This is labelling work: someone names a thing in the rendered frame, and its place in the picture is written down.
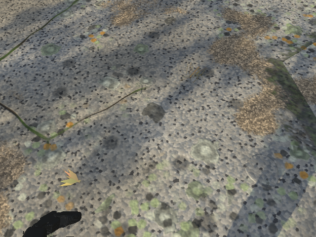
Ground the left robot hand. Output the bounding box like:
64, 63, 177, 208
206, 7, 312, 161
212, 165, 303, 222
23, 210, 82, 237

